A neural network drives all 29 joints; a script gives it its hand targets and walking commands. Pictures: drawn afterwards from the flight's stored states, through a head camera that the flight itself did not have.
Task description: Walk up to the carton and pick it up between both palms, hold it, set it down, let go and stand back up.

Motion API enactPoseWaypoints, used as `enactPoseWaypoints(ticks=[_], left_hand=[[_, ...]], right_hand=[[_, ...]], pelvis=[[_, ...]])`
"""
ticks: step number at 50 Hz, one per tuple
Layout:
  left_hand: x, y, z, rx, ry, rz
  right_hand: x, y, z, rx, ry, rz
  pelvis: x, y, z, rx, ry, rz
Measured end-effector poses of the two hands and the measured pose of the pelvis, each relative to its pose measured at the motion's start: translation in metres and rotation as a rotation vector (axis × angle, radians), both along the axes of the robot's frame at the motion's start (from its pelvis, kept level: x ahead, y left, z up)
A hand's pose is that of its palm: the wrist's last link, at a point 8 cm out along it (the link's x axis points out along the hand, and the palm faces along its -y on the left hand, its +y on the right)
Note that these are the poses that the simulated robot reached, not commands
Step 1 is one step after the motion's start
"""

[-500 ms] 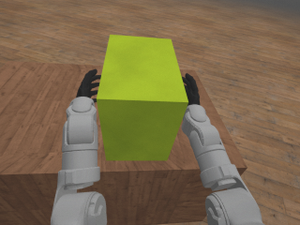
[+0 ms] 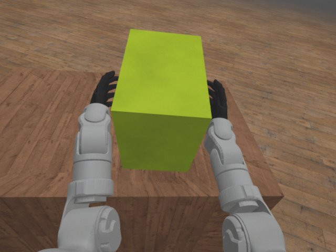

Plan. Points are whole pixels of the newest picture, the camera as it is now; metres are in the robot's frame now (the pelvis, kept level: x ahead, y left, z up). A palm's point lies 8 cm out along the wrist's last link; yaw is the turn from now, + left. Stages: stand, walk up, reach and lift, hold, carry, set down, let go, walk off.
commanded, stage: set down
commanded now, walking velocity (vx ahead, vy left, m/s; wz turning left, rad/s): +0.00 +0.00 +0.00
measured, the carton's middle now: (160, 104) +0.43 +0.01 +0.16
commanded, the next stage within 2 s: none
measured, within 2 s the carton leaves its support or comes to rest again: neither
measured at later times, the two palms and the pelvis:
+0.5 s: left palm (111, 113) +0.39 +0.13 +0.16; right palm (221, 125) +0.36 -0.14 +0.16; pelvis +0.00 +0.01 +0.00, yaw -1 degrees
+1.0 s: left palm (115, 115) +0.42 +0.13 +0.12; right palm (216, 123) +0.39 -0.14 +0.13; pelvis +0.02 +0.01 +0.00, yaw -1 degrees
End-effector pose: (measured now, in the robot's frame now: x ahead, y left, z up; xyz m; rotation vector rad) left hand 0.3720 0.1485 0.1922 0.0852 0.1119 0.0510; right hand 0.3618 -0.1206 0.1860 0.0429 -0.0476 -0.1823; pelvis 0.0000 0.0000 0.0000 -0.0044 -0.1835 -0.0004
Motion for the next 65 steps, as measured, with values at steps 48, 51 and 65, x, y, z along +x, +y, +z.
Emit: enactPoseWaypoints(ticks=[48, 51, 65], left_hand=[[0.048, -0.018, -0.075, -0.002, 0.122, -0.087], [0.054, -0.024, -0.074, 0.000, 0.130, -0.101], [0.063, -0.021, -0.105, -0.026, 0.198, -0.125]], right_hand=[[0.029, -0.016, -0.055, -0.021, 0.066, -0.071], [0.030, -0.021, -0.055, -0.022, 0.074, -0.084], [0.033, -0.017, -0.083, -0.005, 0.134, -0.113]], pelvis=[[0.021, 0.007, 0.002, -0.004, 0.117, -0.024], [0.024, 0.006, 0.002, -0.002, 0.110, -0.025], [0.024, 0.009, 0.002, -0.001, 0.160, -0.033]])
